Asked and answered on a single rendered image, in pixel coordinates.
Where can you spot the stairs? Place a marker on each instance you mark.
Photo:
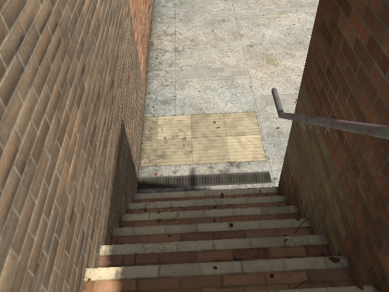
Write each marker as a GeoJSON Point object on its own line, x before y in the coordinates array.
{"type": "Point", "coordinates": [230, 240]}

